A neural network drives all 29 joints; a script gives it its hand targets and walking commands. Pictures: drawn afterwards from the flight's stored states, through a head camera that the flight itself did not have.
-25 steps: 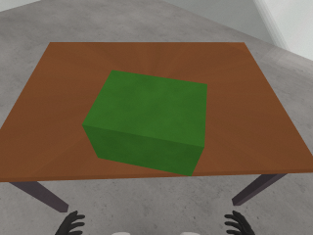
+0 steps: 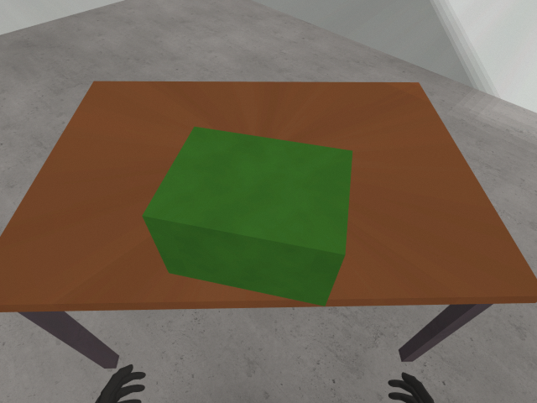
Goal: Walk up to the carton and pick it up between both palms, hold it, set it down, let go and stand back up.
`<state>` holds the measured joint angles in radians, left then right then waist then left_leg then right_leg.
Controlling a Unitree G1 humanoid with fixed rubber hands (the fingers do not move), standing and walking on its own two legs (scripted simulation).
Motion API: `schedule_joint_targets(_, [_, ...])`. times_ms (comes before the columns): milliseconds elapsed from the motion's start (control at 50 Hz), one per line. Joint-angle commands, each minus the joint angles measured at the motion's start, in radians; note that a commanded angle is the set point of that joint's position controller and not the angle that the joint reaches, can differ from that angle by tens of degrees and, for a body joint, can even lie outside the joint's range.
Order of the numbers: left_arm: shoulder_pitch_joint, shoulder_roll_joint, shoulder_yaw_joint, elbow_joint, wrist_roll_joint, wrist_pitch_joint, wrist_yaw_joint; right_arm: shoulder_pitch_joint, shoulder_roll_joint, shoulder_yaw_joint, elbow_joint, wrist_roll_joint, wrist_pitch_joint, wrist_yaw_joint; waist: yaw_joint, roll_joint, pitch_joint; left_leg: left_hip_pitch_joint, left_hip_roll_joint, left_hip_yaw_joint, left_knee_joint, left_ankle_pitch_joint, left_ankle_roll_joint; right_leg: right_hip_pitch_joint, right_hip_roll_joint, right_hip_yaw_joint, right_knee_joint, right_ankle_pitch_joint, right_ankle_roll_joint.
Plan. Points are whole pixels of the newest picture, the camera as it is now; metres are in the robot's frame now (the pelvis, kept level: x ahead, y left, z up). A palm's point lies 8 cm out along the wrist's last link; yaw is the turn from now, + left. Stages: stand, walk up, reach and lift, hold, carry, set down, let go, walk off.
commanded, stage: stand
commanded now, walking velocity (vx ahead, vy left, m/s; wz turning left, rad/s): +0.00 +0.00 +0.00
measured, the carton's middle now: (257, 213) +0.45 +0.02 -0.03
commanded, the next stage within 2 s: walk up in 0.40 s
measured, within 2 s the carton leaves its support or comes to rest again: neither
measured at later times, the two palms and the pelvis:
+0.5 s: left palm out of the picture +0.08 +0.25 -0.10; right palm out of the picture +0.08 -0.24 -0.10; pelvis -0.01 +0.00 +0.00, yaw +1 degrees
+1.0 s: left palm out of the picture +0.04 +0.26 -0.12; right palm out of the picture +0.10 -0.23 -0.10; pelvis -0.02 +0.00 +0.00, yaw +7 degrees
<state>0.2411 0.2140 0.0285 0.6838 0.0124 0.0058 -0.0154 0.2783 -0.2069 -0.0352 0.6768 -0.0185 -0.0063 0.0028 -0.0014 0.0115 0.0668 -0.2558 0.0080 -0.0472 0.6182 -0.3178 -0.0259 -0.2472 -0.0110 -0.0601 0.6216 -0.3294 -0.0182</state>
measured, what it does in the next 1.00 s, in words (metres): stands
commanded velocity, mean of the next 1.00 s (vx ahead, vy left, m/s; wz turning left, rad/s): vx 0.00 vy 0.00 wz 0.00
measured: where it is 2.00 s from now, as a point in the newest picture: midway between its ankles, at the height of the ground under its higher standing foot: outside the picture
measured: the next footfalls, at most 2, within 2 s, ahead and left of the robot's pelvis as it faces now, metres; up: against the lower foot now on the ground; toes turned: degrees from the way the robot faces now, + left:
none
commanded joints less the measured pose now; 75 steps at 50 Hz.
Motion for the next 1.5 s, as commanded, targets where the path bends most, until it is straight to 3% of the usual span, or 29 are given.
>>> schedule_joint_targets(0, [-0.023,0.142,0.041,-0.118,-0.001,-0.033,0.008,-0.025,-0.138,-0.041,-0.117,0.001,-0.031,-0.007,0.003,-0.019,-0.063,0.003,0.060,-0.061,-0.110,0.164,0.061,-0.001,-0.089,0.123,-0.156,0.126,-0.026])
schedule_joint_targets(80, [-0.020,0.144,0.040,-0.121,-0.003,-0.034,0.008,-0.003,-0.134,-0.038,-0.111,0.001,-0.034,-0.007,0.002,-0.016,-0.071,0.007,0.060,-0.060,-0.103,0.206,0.057,0.006,-0.090,0.112,-0.153,0.161,-0.026])
schedule_joint_targets(140, [-0.012,0.155,0.039,-0.109,-0.002,-0.030,0.007,-0.003,-0.133,-0.037,-0.104,0.002,-0.031,-0.009,0.006,-0.022,-0.058,-0.001,0.060,-0.069,-0.124,0.164,0.060,-0.003,-0.092,0.114,-0.164,0.103,-0.027])
schedule_joint_targets(160, [-0.001,0.149,0.038,-0.109,-0.001,-0.030,0.008,-0.011,-0.143,-0.039,-0.105,0.001,-0.032,-0.008,0.009,0.005,-0.085,0.005,0.066,-0.066,-0.122,0.168,0.064,0.005,-0.089,0.116,-0.160,0.108,-0.029])
schedule_joint_targets(200, [-0.013,0.151,0.036,-0.110,-0.002,-0.032,0.009,-0.003,-0.140,-0.040,-0.103,0.005,-0.033,-0.007,-0.002,-0.004,-0.063,-0.006,0.065,-0.073,-0.129,0.170,0.062,0.008,-0.092,0.114,-0.158,0.116,-0.027])
schedule_joint_targets(240, [0.010,0.151,0.039,-0.101,-0.002,-0.032,0.009,-0.006,-0.139,-0.041,-0.099,0.004,-0.032,-0.007,0.010,0.016,-0.070,0.000,0.062,-0.072,-0.118,0.171,0.064,-0.001,-0.091,0.117,-0.165,0.117,-0.028])
schedule_joint_targets(260, [0.008,0.162,0.039,-0.100,-0.001,-0.032,0.009,0.005,-0.134,-0.037,-0.098,0.005,-0.030,-0.007,0.004,-0.012,-0.085,0.008,0.062,-0.070,-0.121,0.159,0.063,0.004,-0.093,0.118,-0.168,0.106,-0.033])
schedule_joint_targets(340, [0.009,0.148,0.038,-0.097,-0.003,-0.033,0.007,0.002,-0.146,-0.041,-0.087,0.001,-0.028,-0.009,0.008,-0.004,-0.061,-0.004,0.054,-0.065,-0.125,0.132,0.060,-0.017,-0.095,0.123,-0.195,0.067,-0.029])
schedule_joint_targets(380, [0.000,0.157,0.037,-0.091,-0.003,-0.032,0.009,0.011,-0.138,-0.039,-0.088,0.004,-0.031,-0.009,0.000,-0.029,-0.058,0.002,0.062,-0.073,-0.130,0.149,0.056,-0.006,-0.096,0.116,-0.186,0.082,-0.027])
schedule_joint_targets(420, [0.013,0.155,0.034,-0.091,-0.005,-0.032,0.010,0.007,-0.144,-0.037,-0.086,0.003,-0.030,-0.008,0.007,-0.006,-0.033,0.002,0.057,-0.074,-0.120,0.167,0.052,-0.023,-0.096,0.114,-0.194,0.100,-0.024])
schedule_joint_targets(500, [0.022,0.160,0.033,-0.084,-0.004,-0.031,0.010,0.017,-0.140,-0.037,-0.078,0.002,-0.028,-0.008,0.004,-0.016,-0.031,-0.018,0.064,-0.082,-0.145,0.130,0.059,-0.010,-0.092,0.111,-0.190,0.065,-0.026])
schedule_joint_targets(520, [0.032,0.157,0.031,-0.079,-0.003,-0.032,0.011,0.008,-0.143,-0.038,-0.074,0.004,-0.027,-0.008,0.007,0.010,-0.062,-0.016,0.062,-0.083,-0.141,0.116,0.063,-0.002,-0.095,0.118,-0.197,0.061,-0.028])
schedule_joint_targets(540, [0.033,0.170,0.030,-0.084,-0.003,-0.032,0.010,0.017,-0.145,-0.035,-0.076,0.004,-0.027,-0.007,0.000,-0.017,-0.061,-0.002,0.057,-0.078,-0.138,0.106,0.055,-0.015,-0.100,0.117,-0.198,0.035,-0.026])
schedule_joint_targets(560, [0.029,0.161,0.031,-0.083,-0.004,-0.031,0.010,0.014,-0.147,-0.037,-0.074,0.004,-0.027,-0.006,-0.003,0.009,-0.039,-0.018,0.054,-0.081,-0.139,0.095,0.058,-0.025,-0.097,0.121,-0.203,0.022,-0.029])
schedule_joint_targets(580, [0.016,0.168,0.034,-0.082,-0.002,-0.027,0.012,0.031,-0.150,-0.035,-0.079,0.003,-0.029,-0.008,0.001,-0.032,-0.031,-0.054,0.050,-0.102,-0.133,0.109,0.050,-0.004,-0.093,0.088,-0.187,0.020,-0.032])
schedule_joint_targets(820, [0.022,0.177,0.025,-0.072,-0.002,-0.012,0.014,0.043,-0.170,-0.041,-0.120,0.000,-0.030,-0.011,0.013,0.021,-0.056,-0.110,0.031,-0.171,-0.109,0.100,0.058,0.008,-0.117,0.047,-0.148,-0.009,-0.039])
schedule_joint_targets(1080, [0.026,0.201,0.024,-0.070,0.000,-0.006,0.012,0.045,-0.182,-0.047,-0.152,0.000,-0.024,-0.013,0.010,0.018,-0.060,-0.143,0.007,-0.201,-0.064,0.116,0.064,0.015,-0.144,0.020,-0.137,-0.013,-0.053])
schedule_joint_targets(1100, [-0.454,0.265,0.058,-0.250,-0.043,0.110,0.046,-0.437,-0.043,-0.090,0.060,-0.104,-0.158,-0.008,-0.037,0.036,-0.134,-0.202,0.039,0.104,-0.016,-0.131,0.024,-0.181,-0.017,0.019,0.017,-0.157,-0.026])
schedule_joint_targets(1120, [-0.289,0.189,0.025,-0.233,-0.035,0.183,0.062,-0.359,-0.085,-0.105,0.167,-0.084,-0.186,0.017,-0.014,0.006,-0.055,-0.303,0.029,0.077,-0.021,-0.120,0.026,-0.042,-0.028,0.001,0.044,-0.144,-0.018])
schedule_joint_targets(1160, [-0.256,0.193,0.043,-0.303,-0.021,0.243,0.058,-0.289,-0.106,-0.084,0.157,-0.064,-0.220,0.023,-0.022,-0.021,-0.113,-0.213,0.032,0.093,-0.018,-0.062,0.035,-0.035,-0.028,-0.008,0.010,-0.075,-0.012])
schedule_joint_targets(1200, [-0.171,0.191,0.063,-0.345,-0.025,0.259,0.057,-0.220,-0.123,-0.070,0.170,-0.046,-0.248,0.019,-0.021,-0.001,-0.139,-0.111,0.021,0.093,-0.072,0.040,0.040,0.037,-0.007,-0.012,-0.057,0.048,-0.006])
schedule_joint_targets(1220, [-0.135,0.184,0.076,-0.372,-0.023,0.265,0.062,-0.217,-0.137,-0.074,0.164,-0.036,-0.248,0.023,-0.010,0.004,-0.154,-0.080,0.005,0.097,-0.120,0.031,0.043,0.098,0.003,-0.002,-0.105,0.048,0.001])
schedule_joint_targets(1240, [-0.123,0.198,0.080,-0.327,-0.029,0.268,0.054,-0.218,-0.116,-0.066,0.145,-0.044,-0.247,0.019,-0.008,-0.015,-0.111,-0.084,-0.004,0.107,-0.132,0.050,0.042,0.107,0.002,0.007,-0.125,0.055,0.000])
schedule_joint_targets(1280, [-0.090,0.226,0.071,-0.345,-0.028,0.261,0.044,-0.225,-0.097,-0.075,0.122,-0.013,-0.233,-0.006,-0.008,-0.017,-0.107,0.012,-0.027,0.112,-0.132,0.142,0.027,0.100,0.001,0.031,-0.167,0.114,-0.002])
schedule_joint_targets(1320, [-0.075,0.235,0.103,-0.295,-0.014,0.247,0.033,-0.226,-0.064,-0.046,0.093,-0.003,-0.225,-0.019,0.023,-0.009,-0.089,0.033,-0.047,0.123,-0.149,0.197,0.020,0.134,-0.005,0.051,-0.194,0.185,0.011])
schedule_joint_targets(1380, [-0.113,0.248,0.135,-0.253,-0.009,0.215,0.026,-0.270,-0.046,-0.033,0.007,-0.006,-0.222,-0.020,0.064,-0.004,-0.080,0.006,-0.052,0.144,-0.186,0.156,0.024,0.147,0.002,0.055,-0.222,0.081,0.018])
schedule_joint_targets(1480, [-0.159,0.241,0.136,-0.237,-0.038,0.132,0.001,-0.221,-0.018,-0.016,-0.060,0.012,-0.246,-0.037,0.056,0.001,-0.098,0.083,-0.048,0.153,-0.212,0.193,0.021,0.136,0.000,0.065,-0.250,0.161,0.021])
